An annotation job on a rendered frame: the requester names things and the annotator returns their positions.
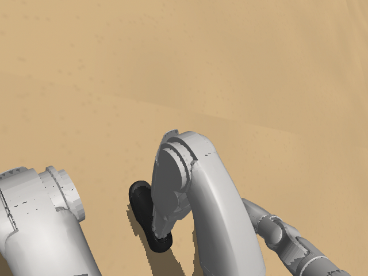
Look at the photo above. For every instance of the right robot arm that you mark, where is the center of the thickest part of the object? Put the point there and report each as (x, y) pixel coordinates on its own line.
(298, 255)

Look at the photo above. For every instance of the right robot foot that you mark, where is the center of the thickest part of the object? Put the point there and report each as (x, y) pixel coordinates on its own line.
(142, 206)

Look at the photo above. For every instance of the right robot hand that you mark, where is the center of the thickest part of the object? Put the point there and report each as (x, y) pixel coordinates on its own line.
(255, 212)

